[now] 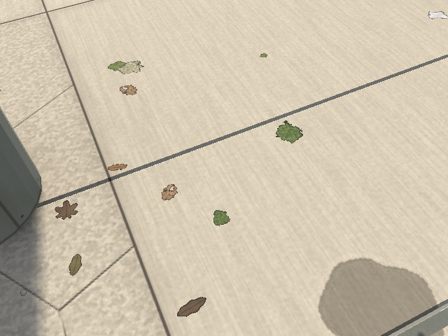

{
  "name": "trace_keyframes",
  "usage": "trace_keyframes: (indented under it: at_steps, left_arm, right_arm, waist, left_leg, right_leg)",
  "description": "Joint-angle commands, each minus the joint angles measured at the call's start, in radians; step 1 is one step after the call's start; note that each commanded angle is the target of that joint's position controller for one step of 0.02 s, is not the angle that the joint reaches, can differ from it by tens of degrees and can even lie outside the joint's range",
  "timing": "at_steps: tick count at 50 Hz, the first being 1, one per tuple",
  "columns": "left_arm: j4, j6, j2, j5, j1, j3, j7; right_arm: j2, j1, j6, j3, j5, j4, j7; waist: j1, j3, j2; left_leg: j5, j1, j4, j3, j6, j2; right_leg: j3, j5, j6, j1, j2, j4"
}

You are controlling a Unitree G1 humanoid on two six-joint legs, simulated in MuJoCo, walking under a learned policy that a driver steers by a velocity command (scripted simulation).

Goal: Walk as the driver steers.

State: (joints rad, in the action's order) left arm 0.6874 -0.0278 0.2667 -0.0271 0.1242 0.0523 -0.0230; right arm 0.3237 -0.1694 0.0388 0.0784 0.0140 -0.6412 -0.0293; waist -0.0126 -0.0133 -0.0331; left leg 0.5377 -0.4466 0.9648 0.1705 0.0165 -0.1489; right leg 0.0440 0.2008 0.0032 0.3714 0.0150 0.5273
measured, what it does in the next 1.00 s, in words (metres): steps on the spot: left foot, then right foot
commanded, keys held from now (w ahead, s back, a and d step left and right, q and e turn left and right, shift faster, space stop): q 0.30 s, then no key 0.36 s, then e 0.34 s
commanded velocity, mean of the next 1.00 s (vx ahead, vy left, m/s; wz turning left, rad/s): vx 0.01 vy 0.00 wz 0.22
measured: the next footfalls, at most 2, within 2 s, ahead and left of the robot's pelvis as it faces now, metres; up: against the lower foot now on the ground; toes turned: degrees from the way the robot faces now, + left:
left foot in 0.32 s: +0.02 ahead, +0.14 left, +0.00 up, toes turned +13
right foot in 0.72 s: +0.06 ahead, -0.09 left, +0.00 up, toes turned +15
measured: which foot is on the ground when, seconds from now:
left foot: up 0.00-0.30, down 0.32-1.00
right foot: down 0.00-0.32, up 0.34-0.70, down 0.72-0.94, up 0.96-1.00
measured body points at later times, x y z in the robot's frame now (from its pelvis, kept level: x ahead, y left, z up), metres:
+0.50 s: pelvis -0.01 +0.04 +0.01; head +0.02 +0.09 +0.46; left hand +0.05 +0.36 -0.11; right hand +0.21 -0.18 -0.07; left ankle -0.02 +0.13 -0.73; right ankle +0.02 -0.11 -0.65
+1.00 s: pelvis -0.01 +0.03 -0.01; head +0.01 +0.03 +0.44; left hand +0.08 +0.33 -0.11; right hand +0.17 -0.23 -0.11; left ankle -0.02 +0.14 -0.73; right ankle +0.01 -0.09 -0.72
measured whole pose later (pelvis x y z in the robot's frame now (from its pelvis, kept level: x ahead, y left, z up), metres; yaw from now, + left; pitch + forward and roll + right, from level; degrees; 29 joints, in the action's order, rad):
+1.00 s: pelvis -0.01 +0.03 -0.01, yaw +8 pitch +0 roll +2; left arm 0.73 0.03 0.30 0.01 0.18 0.07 -0.02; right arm 0.28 -0.18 0.03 0.09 -0.02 -0.72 -0.04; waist 0.00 -0.04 0.02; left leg 0.30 -0.29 0.57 -0.09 -0.04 -0.02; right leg 0.07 0.42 -0.02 0.38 -0.01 0.78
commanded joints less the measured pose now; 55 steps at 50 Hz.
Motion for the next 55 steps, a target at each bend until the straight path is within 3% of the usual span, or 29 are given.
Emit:
trace_keyframes:
  at_steps: [1,3,5,9,12,15,16,17,18,19,20,21,22,25,29,33,35,36,37,38,39,40,43,46,48,49,50,52,55]
  left_arm:
    - [-0.077,0.003,0.116,0.013,-0.008,0.035,-0.012]
    - [-0.074,0.016,0.126,0.011,-0.026,0.035,-0.019]
    - [-0.066,0.026,0.136,0.005,-0.006,0.042,-0.026]
    - [-0.056,0.036,0.178,0.013,-0.003,0.062,-0.025]
    - [-0.046,0.036,0.198,0.028,-0.005,0.070,-0.016]
    - [-0.033,0.036,0.198,0.052,-0.020,0.072,-0.012]
    - [-0.009,0.036,0.165,0.052,0.028,0.063,-0.009]
    - [-0.015,0.036,0.100,0.018,0.057,0.043,0.001]
    - [-0.076,0.032,0.098,0.000,-0.021,0.036,-0.006]
    - [-0.074,0.032,0.145,0.013,-0.075,0.052,-0.014]
    - [-0.062,0.037,0.155,0.028,-0.064,0.058,-0.015]
    - [-0.031,0.043,0.147,0.027,-0.028,0.061,-0.020]
    - [-0.017,0.049,0.153,0.020,-0.008,0.064,-0.024]
    - [0.005,0.049,0.124,0.028,0.033,0.056,-0.016]
    - [-0.003,0.050,0.083,0.027,-0.010,0.032,-0.007]
    - [0.007,0.047,0.098,0.033,0.003,0.030,-0.003]
    - [0.041,0.039,0.068,0.025,0.070,0.017,0.006]
    - [0.044,0.035,0.096,0.012,0.075,0.018,0.008]
    - [0.027,0.034,0.161,0.009,0.063,0.027,0.005]
    - [0.036,0.033,0.208,0.030,0.028,0.044,0.008]
    - [0.015,0.030,0.180,0.039,0.002,0.042,0.015]
    - [0.015,0.026,0.162,0.034,-0.007,0.037,0.014]
    - [-0.002,0.018,0.162,0.038,-0.005,0.040,0.006]
    - [-0.026,0.028,0.144,0.040,0.006,0.038,-0.004]
    - [-0.040,0.041,0.115,0.042,0.032,0.033,-0.004]
    - [-0.044,0.048,0.119,0.038,0.042,0.037,0.000]
    - [-0.058,0.056,0.144,0.038,0.016,0.048,0.006]
    - [-0.062,0.071,0.123,0.049,0.023,0.048,0.012]
    - [-0.064,0.078,0.092,0.047,0.025,0.033,0.028]
  right_arm:
    - [0.151,-0.071,0.014,0.055,0.006,0.036,-0.009]
    - [0.093,-0.052,0.027,0.040,0.012,0.051,-0.004]
    - [0.061,-0.011,0.025,0.030,0.016,0.075,-0.002]
    - [0.047,0.027,0.020,0.019,0.006,0.105,0.015]
    - [0.066,0.013,0.025,0.027,0.006,0.109,0.030]
    - [0.065,-0.061,0.027,0.039,0.004,0.086,0.043]
    - [0.081,-0.096,0.026,0.047,-0.001,0.073,0.037]
    - [0.169,-0.116,0.020,0.067,-0.004,0.083,0.023]
    - [0.240,-0.099,0.006,0.074,-0.034,0.107,0.022]
    - [0.184,-0.114,-0.016,0.058,-0.052,0.101,0.025]
    - [0.149,-0.072,-0.031,0.041,-0.050,0.088,0.025]
    - [0.125,-0.015,-0.037,0.035,-0.033,0.088,0.021]
    - [0.095,0.024,-0.038,0.022,-0.016,0.087,0.017]
    - [0.051,0.040,-0.041,-0.001,-0.027,0.074,0.007]
    - [0.059,0.026,-0.038,0.000,-0.027,0.048,0.004]
    - [0.062,0.025,-0.032,-0.004,-0.026,0.016,0.016]
    - [0.015,0.044,-0.036,-0.023,-0.021,-0.009,0.018]
    - [0.010,0.009,-0.045,-0.024,-0.026,-0.026,0.019]
    - [0.021,-0.017,-0.053,-0.020,-0.044,-0.030,0.020]
    - [0.034,-0.038,-0.056,-0.010,-0.046,-0.029,0.017]
    - [0.070,0.024,-0.052,-0.001,-0.048,-0.026,0.007]
    - [0.067,0.046,-0.046,0.006,-0.042,-0.018,-0.002]
    - [0.049,0.021,-0.021,0.019,-0.031,-0.015,-0.016]
    - [0.047,-0.012,-0.016,0.033,-0.028,-0.015,-0.015]
    - [0.084,-0.039,-0.019,0.046,-0.029,-0.021,-0.014]
    - [0.083,-0.007,-0.027,0.043,-0.031,-0.007,-0.017]
    - [0.078,-0.013,-0.038,0.037,-0.037,0.000,-0.019]
    - [0.103,0.042,-0.052,0.041,-0.028,0.005,-0.020]
    - [0.130,0.078,-0.043,0.050,-0.019,-0.002,-0.018]
  waist:
    - [-0.004,0.106,0.139]
    - [-0.004,0.075,0.162]
    - [0.021,0.082,0.207]
    - [0.043,0.125,0.231]
    - [0.042,0.121,0.242]
    - [-0.005,0.113,0.214]
    - [-0.010,0.108,0.153]
    - [0.015,0.101,-0.108]
    - [-0.011,0.091,-0.298]
    - [-0.061,0.123,-0.188]
    - [-0.027,0.098,-0.149]
    - [0.001,0.089,-0.107]
    - [0.015,0.083,-0.113]
    - [0.035,0.111,-0.107]
    - [0.003,0.089,-0.107]
    - [-0.009,0.056,-0.106]
    - [0.041,0.061,-0.065]
    - [0.031,0.073,-0.029]
    - [-0.009,0.076,0.054]
    - [-0.048,0.062,0.171]
    - [-0.006,0.036,0.161]
    - [-0.008,0.037,0.169]
    - [-0.011,0.033,0.156]
    - [-0.010,0.041,0.060]
    - [0.002,0.057,-0.097]
    - [0.007,0.069,-0.163]
    - [-0.012,0.059,-0.128]
    - [0.021,0.037,-0.052]
    - [0.014,0.058,-0.087]
  left_leg:
    - [-0.018,-0.192,0.301,-0.027,0.065,0.094]
    - [-0.091,-0.159,0.261,-0.085,0.079,0.105]
    - [-0.116,-0.156,0.156,-0.125,0.087,0.119]
    - [-0.131,-0.039,-0.054,-0.161,0.072,0.169]
    - [-0.156,0.047,-0.188,-0.197,0.042,0.171]
    - [-0.307,0.195,-0.441,-0.243,-0.026,0.138]
    - [-0.390,0.309,-0.536,-0.205,-0.061,0.131]
    - [-0.645,0.449,-0.614,0.080,-0.135,0.329]
    - [-0.805,0.406,-0.625,0.330,-0.335,0.545]
    - [-0.732,0.359,-0.645,0.302,-0.367,0.527]
    - [-0.674,0.328,-0.639,0.210,-0.313,0.467]
    - [-0.613,0.320,-0.632,0.146,-0.256,0.409]
    - [-0.643,0.312,-0.626,0.109,-0.230,0.385]
    - [-0.737,0.288,-0.619,0.038,-0.230,0.342]
    - [-0.644,0.307,-0.615,0.053,-0.234,0.342]
    - [-0.562,0.266,-0.610,0.109,-0.252,0.352]
    - [-0.515,0.230,-0.589,0.068,-0.202,0.321]
    - [-0.464,0.208,-0.577,0.045,-0.153,0.288]
    - [-0.374,0.193,-0.526,-0.008,-0.105,0.224]
    - [-0.325,0.222,-0.530,-0.088,-0.066,0.153]
    - [-0.325,0.266,-0.483,-0.120,-0.042,0.139]
    - [-0.336,0.286,-0.457,-0.139,-0.042,0.139]
    - [-0.356,0.287,-0.427,-0.152,-0.066,0.151]
    - [-0.323,0.304,-0.486,-0.106,-0.108,0.214]
    - [-0.389,0.324,-0.606,0.060,-0.210,0.398]
    - [-0.486,0.308,-0.632,0.139,-0.280,0.505]
    - [-0.590,0.300,-0.647,0.175,-0.329,0.565]
    - [-0.618,0.290,-0.643,0.076,-0.292,0.536]
    - [-0.658,0.243,-0.607,-0.116,-0.223,0.439]
  right_leg:
    - [0.255,-0.452,0.203,-0.262,-0.311,-0.142]
    - [0.144,-0.410,0.185,-0.207,-0.252,-0.175]
    - [0.096,-0.399,0.198,-0.245,-0.249,-0.189]
    - [0.049,-0.386,0.216,-0.258,-0.297,-0.191]
    - [0.028,-0.323,0.207,-0.239,-0.321,-0.183]
    - [-0.021,-0.220,0.142,-0.186,-0.308,-0.099]
    - [-0.065,-0.130,0.080,-0.100,-0.270,-0.015]
    - [-0.177,0.145,-0.023,0.106,-0.164,0.236]
    - [-0.133,0.458,-0.072,0.306,-0.041,0.452]
    - [-0.023,0.459,-0.068,0.295,-0.061,0.588]
    - [0.000,0.384,-0.056,0.284,-0.074,0.624]
    - [0.006,0.309,-0.057,0.276,-0.082,0.613]
    - [0.006,0.250,-0.067,0.263,-0.084,0.605]
    - [-0.008,0.150,-0.089,0.161,-0.067,0.587]
    - [-0.009,0.162,-0.090,0.073,-0.079,0.317]
    - [-0.028,0.192,-0.076,-0.036,-0.064,0.130]
    - [-0.036,-0.033,-0.054,-0.182,-0.063,-0.117]
    - [0.004,-0.169,-0.038,-0.249,-0.088,-0.137]
    - [0.069,-0.348,-0.012,-0.263,-0.152,-0.101]
    - [0.080,-0.245,0.041,-0.170,-0.148,-0.068]
    - [0.111,-0.158,0.064,-0.089,-0.142,-0.100]
    - [0.138,-0.129,0.066,-0.055,-0.148,-0.117]
    - [0.172,-0.113,0.067,-0.006,-0.136,-0.083]
    - [0.139,-0.036,0.044,0.069,-0.082,0.020]
    - [0.016,0.069,-0.005,0.122,-0.013,0.218]
    - [-0.021,0.296,-0.021,0.141,-0.025,0.374]
    - [0.001,0.411,-0.029,0.189,-0.055,0.535]
    - [0.027,0.382,-0.035,0.213,-0.106,0.556]
    - [-0.060,0.269,-0.035,0.065,-0.092,0.377]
